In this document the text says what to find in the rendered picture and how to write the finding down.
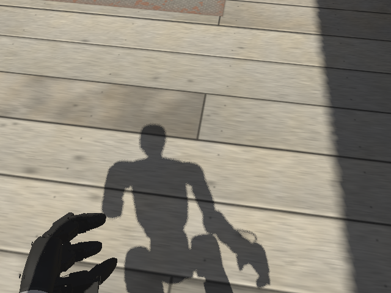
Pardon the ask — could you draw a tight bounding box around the robot left hand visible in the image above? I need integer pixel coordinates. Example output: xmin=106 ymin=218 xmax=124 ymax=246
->
xmin=19 ymin=212 xmax=117 ymax=293

